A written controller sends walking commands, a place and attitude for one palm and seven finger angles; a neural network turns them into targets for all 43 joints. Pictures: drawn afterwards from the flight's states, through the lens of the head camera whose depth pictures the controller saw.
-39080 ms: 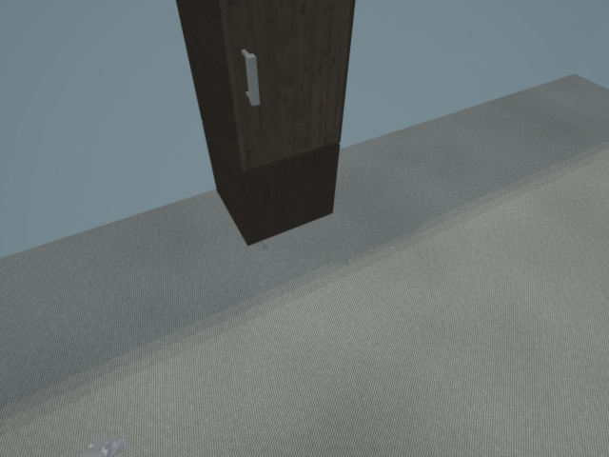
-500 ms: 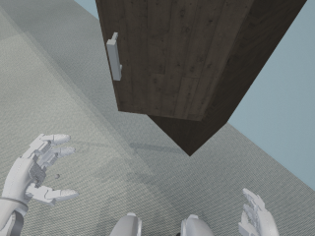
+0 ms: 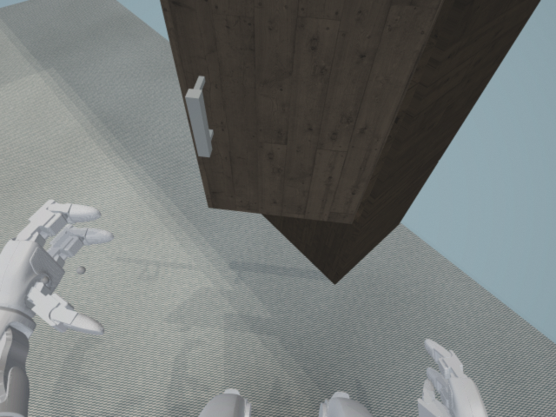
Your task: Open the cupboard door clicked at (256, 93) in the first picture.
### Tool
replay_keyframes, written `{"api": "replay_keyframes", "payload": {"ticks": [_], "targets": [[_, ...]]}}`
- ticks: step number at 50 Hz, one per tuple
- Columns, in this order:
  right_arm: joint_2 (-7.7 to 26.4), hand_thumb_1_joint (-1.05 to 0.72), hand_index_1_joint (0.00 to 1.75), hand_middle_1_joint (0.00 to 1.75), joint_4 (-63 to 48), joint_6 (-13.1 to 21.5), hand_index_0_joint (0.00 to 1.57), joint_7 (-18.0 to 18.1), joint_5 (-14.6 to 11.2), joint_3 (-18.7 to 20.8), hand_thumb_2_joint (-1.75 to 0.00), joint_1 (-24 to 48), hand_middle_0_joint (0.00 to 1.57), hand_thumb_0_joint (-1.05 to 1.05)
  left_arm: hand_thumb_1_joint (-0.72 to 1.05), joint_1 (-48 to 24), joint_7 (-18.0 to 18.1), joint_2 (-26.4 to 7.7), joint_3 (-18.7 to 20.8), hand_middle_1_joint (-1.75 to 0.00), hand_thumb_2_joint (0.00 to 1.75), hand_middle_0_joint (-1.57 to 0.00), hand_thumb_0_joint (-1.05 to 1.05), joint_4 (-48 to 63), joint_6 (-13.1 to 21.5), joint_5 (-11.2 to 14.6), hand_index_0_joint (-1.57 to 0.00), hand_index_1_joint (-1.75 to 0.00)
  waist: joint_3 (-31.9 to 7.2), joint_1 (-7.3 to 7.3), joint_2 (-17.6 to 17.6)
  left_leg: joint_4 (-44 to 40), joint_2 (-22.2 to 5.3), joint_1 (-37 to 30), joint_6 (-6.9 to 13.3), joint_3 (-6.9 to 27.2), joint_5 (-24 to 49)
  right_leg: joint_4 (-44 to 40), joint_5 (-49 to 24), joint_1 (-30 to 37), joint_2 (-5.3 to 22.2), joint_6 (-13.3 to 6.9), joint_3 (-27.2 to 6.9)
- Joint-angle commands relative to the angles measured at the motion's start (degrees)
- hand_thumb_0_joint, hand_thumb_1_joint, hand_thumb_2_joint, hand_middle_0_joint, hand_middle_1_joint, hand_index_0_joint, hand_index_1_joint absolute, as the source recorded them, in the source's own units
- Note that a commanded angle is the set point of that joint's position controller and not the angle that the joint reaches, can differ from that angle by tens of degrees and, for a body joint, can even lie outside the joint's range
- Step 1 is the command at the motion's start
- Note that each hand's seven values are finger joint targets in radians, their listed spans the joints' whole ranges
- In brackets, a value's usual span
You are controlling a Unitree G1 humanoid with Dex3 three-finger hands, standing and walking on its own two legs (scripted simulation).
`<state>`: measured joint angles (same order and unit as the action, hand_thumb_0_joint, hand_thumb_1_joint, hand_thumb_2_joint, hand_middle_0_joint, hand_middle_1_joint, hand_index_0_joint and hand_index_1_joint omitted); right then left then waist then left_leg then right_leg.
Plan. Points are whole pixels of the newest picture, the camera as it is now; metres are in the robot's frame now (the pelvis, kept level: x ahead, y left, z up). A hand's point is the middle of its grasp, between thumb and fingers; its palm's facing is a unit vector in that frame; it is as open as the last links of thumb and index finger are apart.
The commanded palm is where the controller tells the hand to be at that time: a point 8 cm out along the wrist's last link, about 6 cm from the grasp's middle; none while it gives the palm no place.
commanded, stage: raise the hand with hooked fingers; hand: left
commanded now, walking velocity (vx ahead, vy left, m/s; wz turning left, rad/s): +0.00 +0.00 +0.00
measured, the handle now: (202, 118) +0.59 +0.18 +0.05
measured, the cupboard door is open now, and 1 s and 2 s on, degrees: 41 41 41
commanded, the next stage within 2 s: move the hooked fingers beside the handle in 0.56 s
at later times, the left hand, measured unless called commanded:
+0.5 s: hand (94, 262) +0.29 +0.26 +0.07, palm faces -0.03 -1.00 -0.05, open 14.0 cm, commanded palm +0.27 +0.31 +0.07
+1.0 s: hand (122, 222) +0.35 +0.25 +0.06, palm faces -0.08 -1.00 -0.03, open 14.0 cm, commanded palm +0.33 +0.30 +0.07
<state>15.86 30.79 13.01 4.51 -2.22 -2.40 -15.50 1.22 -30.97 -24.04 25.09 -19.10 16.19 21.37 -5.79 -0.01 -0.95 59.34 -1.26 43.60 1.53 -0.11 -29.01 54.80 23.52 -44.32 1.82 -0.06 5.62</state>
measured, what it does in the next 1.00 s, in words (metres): stands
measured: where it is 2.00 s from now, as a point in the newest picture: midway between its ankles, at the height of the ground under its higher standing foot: outside the picture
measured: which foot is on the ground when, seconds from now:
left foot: down 0.00-1.00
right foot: down 0.00-1.00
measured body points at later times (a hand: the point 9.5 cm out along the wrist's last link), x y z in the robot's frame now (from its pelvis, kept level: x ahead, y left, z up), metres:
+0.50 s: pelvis +0.00 -0.01 +0.01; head +0.07 +0.00 +0.45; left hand +0.28 +0.32 +0.07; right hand +0.15 -0.26 -0.07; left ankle +0.00 +0.10 -0.68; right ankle +0.03 -0.13 -0.68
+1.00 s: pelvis +0.00 -0.01 +0.00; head +0.08 +0.01 +0.44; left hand +0.35 +0.30 +0.07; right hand +0.13 -0.27 -0.09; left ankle +0.00 +0.10 -0.68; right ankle +0.03 -0.13 -0.68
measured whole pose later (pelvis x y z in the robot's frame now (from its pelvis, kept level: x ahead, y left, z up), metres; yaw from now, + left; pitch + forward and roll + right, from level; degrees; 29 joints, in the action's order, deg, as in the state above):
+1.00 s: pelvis +0.00 -0.01 +0.00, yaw -1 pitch +15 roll -2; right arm 16.1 32.0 9.9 5.2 -2.1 -2.5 -16.4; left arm -16.6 -31.3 -26.1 24.0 -34.7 15.8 17.0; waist -5.1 -2.5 -0.5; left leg 58.0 -1.5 45.0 1.0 -0.6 -27.8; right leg 54.1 22.5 -46.3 1.4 -0.6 5.1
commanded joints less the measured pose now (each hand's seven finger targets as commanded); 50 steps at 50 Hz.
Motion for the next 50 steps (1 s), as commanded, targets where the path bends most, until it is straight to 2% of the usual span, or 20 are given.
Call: {"api": "replay_keyframes", "payload": {"ticks": [1,3,5,7,8,11,13,16,18,23,24,29,33,37,39,40,43,45,47,50], "targets": [[9.1,-0.9,0.3,0.3,-7.7,2.2,0.2,0.9,-0.5,4.1,-0.9,-0.4,0.2,0.0,-0.5,-11.4,-1.6,-14.6,4.7,-1.2,0.3,-0.3,0.0,7.5,1.6,1.4,-0.3,-1.2,-15.0,-0.23,-5.0,-10.6,1.2,-7.7,-1.0,1.9,19.1,-6.2,-11.4,11.5,-2.6,-1.6,-2.2],[9.2,-0.9,0.3,0.3,-7.8,1.9,0.2,1.0,-0.6,4.3,-0.9,-0.8,0.2,0.0,-0.5,-13.4,-1.8,-16.1,5.5,-1.2,0.3,-0.3,0.0,7.9,1.4,1.1,-0.3,-1.2,-16.2,-0.39,-4.4,-11.0,1.1,-8.8,-0.9,2.0,19.7,-6.6,-11.9,11.8,-2.6,-1.4,-2.2],[8.9,-0.9,0.3,0.3,-8.2,1.9,0.2,0.9,-0.6,4.3,-0.9,-0.8,0.2,0.0,-0.5,-11.4,-1.8,-15.2,5.4,-1.2,0.3,-0.3,0.0,7.4,1.8,1.3,-0.3,-1.2,-16.0,-0.11,-4.0,-11.2,1.2,-8.8,-0.9,1.8,19.5,-7.0,-11.8,12.1,-2.6,-1.3,-2.4],[8.8,-0.9,0.3,0.3,-8.3,1.9,0.2,0.6,-0.4,4.3,-0.9,-0.9,0.2,0.0,-0.5,-10.4,-1.7,-15.8,6.5,-1.2,0.3,-0.3,0.0,7.5,2.6,1.9,-0.3,-1.2,-16.9,0.43,-2.8,-11.1,1.2,-8.8,-0.9,1.7,21.5,-6.7,-13.9,13.6,-2.7,-1.5,-2.4],[8.8,-0.9,0.3,0.3,-8.3,1.8,0.2,0.5,-0.3,4.4,-0.9,-0.9,0.2,0.0,-0.5,-9.9,-1.6,-15.6,6.6,-1.2,0.3,-0.3,0.0,7.4,2.9,1.9,-0.3,-1.2,-17.2,0.47,-3.6,-11.0,1.2,-8.9,-1.0,1.4,22.0,-6.5,-14.5,13.7,-2.6,-1.4,-2.5],[8.9,-0.9,0.3,0.3,-8.2,1.5,0.2,0.2,-0.2,4.4,-0.9,-1.2,0.2,0.0,-0.5,-9.3,-1.1,-15.3,6.7,-1.2,0.3,-0.3,0.0,6.3,3.2,2.0,-0.3,-1.2,-16.0,0.51,-3.3,-10.8,1.2,-8.2,-1.0,1.3,23.2,-6.3,-15.8,13.9,-2.8,-1.5,-2.4],[8.8,-0.9,0.3,0.3,-8.3,1.1,0.2,0.1,-0.3,4.4,-0.9,-1.2,0.2,0.0,-0.5,-10.1,-1.0,-15.2,6.3,-1.2,0.3,-0.3,0.0,5.8,3.1,1.5,-0.3,-1.2,-15.3,0.21,-4.5,-11.2,1.2,-7.9,-1.1,1.1,21.4,-6.5,-14.3,13.0,-2.6,-1.3,-2.5],[8.9,-0.9,0.3,0.3,-8.4,1.0,0.2,0.2,-0.3,4.5,-0.9,-1.2,0.2,0.0,-0.5,-11.5,-0.9,-14.8,5.6,-1.2,0.3,-0.3,0.0,6.3,3.4,1.5,-0.3,-1.2,-14.8,-0.3,-2.7,-11.1,1.3,-6.9,-0.7,1.1,19.0,-7.2,-12.4,13.2,-2.6,-1.4,-2.9],[8.8,-0.9,0.3,0.3,-8.5,0.9,0.2,0.3,-0.4,4.5,-0.9,-1.0,0.2,0.0,-0.5,-12.0,-0.9,-15.3,5.8,-1.2,0.3,-0.3,0.0,7.4,4.0,1.2,-0.3,-1.2,-16.1,-0.18,-4.7,-11.4,1.3,-7.7,-0.8,1.0,18.9,-7.3,-12.4,13.6,-2.4,-1.3,-3.2],[8.5,-0.9,0.3,0.3,-8.0,1.0,0.2,0.5,-0.3,4.4,-0.9,-1.1,0.2,0.0,-0.5,-12.3,-0.9,-15.8,6.2,-1.2,0.3,-0.3,0.0,8.3,5.3,1.4,-0.3,-1.2,-16.9,-0.42,-4.8,-11.2,1.3,-8.7,-0.7,1.2,20.0,-7.0,-13.4,13.8,-2.5,-1.3,-3.1],[8.5,-0.9,0.3,0.3,-7.9,1.1,0.2,0.5,-0.3,4.3,-0.9,-0.9,0.2,0.0,-0.5,-11.7,-1.0,-15.6,6.3,-1.2,0.3,-0.3,0.0,7.5,5.3,1.6,-0.3,-1.2,-16.6,-0.29,-3.6,-11.3,1.3,-8.1,-0.7,1.3,19.1,-7.2,-12.6,13.9,-2.5,-1.2,-3.1],[8.7,-0.9,0.3,0.3,-7.9,0.8,0.2,0.7,-0.6,4.2,-0.9,-0.6,0.2,0.0,-0.5,-11.9,-1.7,-14.5,5.4,-1.2,0.3,-0.3,0.0,4.7,3.9,1.8,-0.3,-1.2,-14.3,-0.64,-3.4,-11.5,1.3,-6.8,-0.7,1.1,17.0,-7.8,-11.3,13.0,-2.3,-1.1,-3.2],[8.8,-0.9,0.3,0.3,-8.4,0.8,0.2,0.7,-0.5,4.2,-0.9,-0.7,0.2,0.0,-0.5,-12.3,-1.8,-15.0,5.1,-1.2,0.3,-0.3,0.0,4.5,3.4,1.2,-0.3,-1.2,-14.5,-0.54,-2.7,-11.6,1.3,-6.7,-0.6,1.2,16.6,-7.8,-10.7,13.1,-2.4,-1.2,-3.2],[9.0,-0.9,0.3,0.3,-6.7,0.7,0.2,1.6,-0.4,3.8,-0.9,-1.3,0.2,0.0,-0.5,-25.3,-1.0,-15.2,3.1,-1.2,0.3,-0.3,0.0,3.4,4.6,0.3,-0.3,-1.2,-12.9,-2.97,-3.4,-11.0,1.1,-6.6,-0.6,1.7,12.8,-7.6,-6.6,9.2,-2.6,-1.2,-3.4],[9.2,-0.9,0.3,0.3,-5.9,0.8,0.2,2.0,-0.5,3.8,-0.9,-1.7,0.2,0.0,-0.5,-28.8,-0.5,-15.4,2.6,-1.2,0.3,-0.3,0.0,0.6,5.0,-0.3,-0.3,-1.2,-13.0,-3.23,-3.1,-10.9,1.1,-6.1,-0.6,2.1,10.7,-7.6,-4.3,8.0,-2.4,-1.2,-3.5],[9.2,-0.9,0.3,0.3,-5.5,0.8,0.2,2.2,-0.5,3.8,-0.9,-1.8,0.2,0.0,-0.5,-30.8,-0.5,-15.2,1.7,-1.2,0.3,-0.3,0.0,-0.1,5.1,-0.8,-0.3,-1.2,-13.1,-3.54,-4.4,-10.9,1.1,-6.4,-0.6,2.0,10.1,-7.6,-3.6,7.2,-2.3,-1.2,-3.6],[9.4,-0.9,0.3,0.3,-5.1,0.3,0.2,2.2,-0.4,3.8,-0.9,-2.6,0.2,0.0,-0.5,-32.6,-0.7,-18.0,3.0,-1.2,0.3,-0.3,0.0,-2.5,4.7,-2.0,-0.3,-1.2,-17.4,-2.62,-5.6,-10.8,1.0,-7.5,-0.7,2.0,13.0,-6.8,-6.4,9.3,-2.0,-1.4,-3.8],[9.1,-0.9,0.3,0.3,-5.4,-0.1,0.2,1.8,-0.4,3.9,-0.9,-2.8,0.2,0.0,-0.5,-31.2,-0.5,-17.3,2.6,-1.2,0.3,-0.3,0.0,-3.3,3.9,-2.5,-0.3,-1.2,-19.3,-1.75,-6.4,-11.0,1.0,-8.7,-0.8,1.9,16.4,-6.3,-9.5,10.3,-1.9,-1.5,-3.5],[9.1,-0.9,0.3,0.3,-5.4,-0.7,0.2,1.4,-0.2,3.9,-0.9,-3.5,0.2,0.0,-0.5,-30.7,-0.2,-19.0,4.3,-1.2,0.3,-0.3,0.0,-4.2,3.4,-2.7,-0.3,-1.2,-21.6,-0.91,-6.6,-10.7,0.8,-9.5,-1.1,2.0,21.1,-5.5,-13.4,11.9,-2.1,-1.7,-3.2],[9.2,-0.9,0.3,0.3,-5.6,-1.8,0.2,0.9,-0.2,4.0,-0.9,-3.7,0.2,0.0,-0.5,-31.2,0.9,-19.6,5.5,-1.2,0.3,-0.3,0.0,-6.5,2.8,-2.5,-0.3,-1.2,-20.1,-1.18,-4.2,-10.8,0.8,-7.1,-1.1,1.4,20.6,-5.8,-14.2,12.5,-2.1,-1.3,-3.3]]}}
